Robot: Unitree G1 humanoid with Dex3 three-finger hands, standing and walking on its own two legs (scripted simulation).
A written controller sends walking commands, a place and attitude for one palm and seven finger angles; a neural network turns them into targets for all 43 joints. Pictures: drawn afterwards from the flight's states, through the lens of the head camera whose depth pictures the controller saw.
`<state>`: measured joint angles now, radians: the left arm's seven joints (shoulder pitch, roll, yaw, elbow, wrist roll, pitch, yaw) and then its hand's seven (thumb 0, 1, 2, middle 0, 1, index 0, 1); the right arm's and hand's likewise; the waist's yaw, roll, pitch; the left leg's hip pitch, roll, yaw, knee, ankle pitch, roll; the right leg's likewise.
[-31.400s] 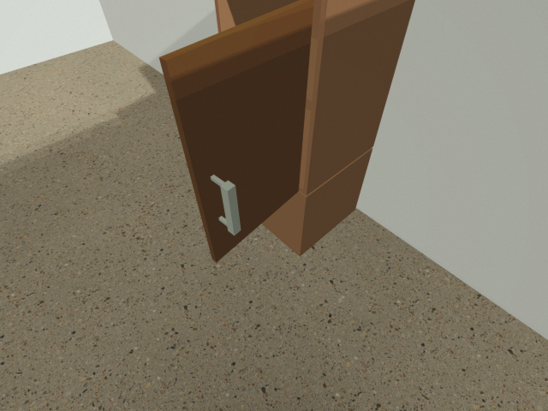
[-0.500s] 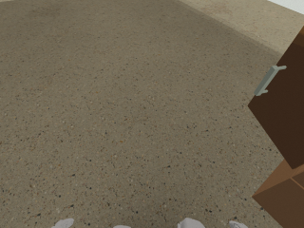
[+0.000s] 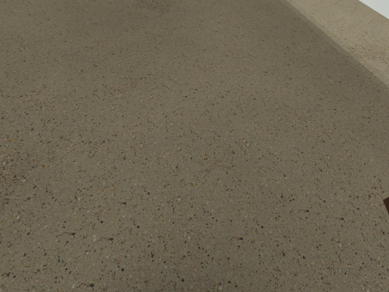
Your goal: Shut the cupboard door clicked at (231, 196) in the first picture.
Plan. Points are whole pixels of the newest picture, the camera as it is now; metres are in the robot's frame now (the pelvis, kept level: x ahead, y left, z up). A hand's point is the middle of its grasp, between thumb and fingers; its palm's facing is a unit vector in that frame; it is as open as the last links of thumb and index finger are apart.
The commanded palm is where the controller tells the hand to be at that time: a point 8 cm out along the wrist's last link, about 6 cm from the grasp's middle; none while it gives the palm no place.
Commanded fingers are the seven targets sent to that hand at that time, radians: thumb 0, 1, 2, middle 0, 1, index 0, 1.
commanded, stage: walk to a spot facing it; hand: left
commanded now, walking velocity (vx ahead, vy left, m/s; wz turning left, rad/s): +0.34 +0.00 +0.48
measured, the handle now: out of the picture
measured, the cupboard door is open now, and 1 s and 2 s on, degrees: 66 66 66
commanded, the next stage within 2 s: turn to face it in 0.80 s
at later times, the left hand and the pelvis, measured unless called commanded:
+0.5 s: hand (130, 235) +0.25 +0.17 -0.14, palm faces +0.22 -0.95 -0.24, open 7.3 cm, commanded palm none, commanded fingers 0.00 0.90 0.90 -0.20 -0.30 -0.20 -0.30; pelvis +0.18 -0.04 +0.01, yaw +14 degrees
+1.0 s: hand (106, 242) +0.24 +0.23 -0.18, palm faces +0.53 -0.82 -0.23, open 7.3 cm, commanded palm none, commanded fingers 0.00 0.90 0.90 -0.20 -0.30 -0.20 -0.30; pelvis +0.31 +0.03 +0.00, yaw +29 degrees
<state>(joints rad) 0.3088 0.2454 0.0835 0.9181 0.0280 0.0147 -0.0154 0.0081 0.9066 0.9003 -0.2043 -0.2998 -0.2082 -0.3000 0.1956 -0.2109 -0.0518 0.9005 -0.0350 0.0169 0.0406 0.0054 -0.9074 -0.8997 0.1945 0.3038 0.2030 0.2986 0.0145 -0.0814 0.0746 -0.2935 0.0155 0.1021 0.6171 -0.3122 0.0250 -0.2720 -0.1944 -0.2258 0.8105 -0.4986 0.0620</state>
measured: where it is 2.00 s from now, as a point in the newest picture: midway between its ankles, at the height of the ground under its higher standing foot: (177, 248)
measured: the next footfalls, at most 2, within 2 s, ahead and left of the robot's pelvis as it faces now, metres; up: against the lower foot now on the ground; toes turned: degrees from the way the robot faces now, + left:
right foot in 0.36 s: +0.29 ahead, -0.12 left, +0.00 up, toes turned +2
left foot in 0.86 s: +0.38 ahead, +0.15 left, +0.00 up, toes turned +32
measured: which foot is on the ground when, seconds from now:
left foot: down 0.00-0.36, up 0.38-0.84, down 0.86-1.00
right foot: up 0.00-0.34, down 0.36-0.86, up 0.88-1.00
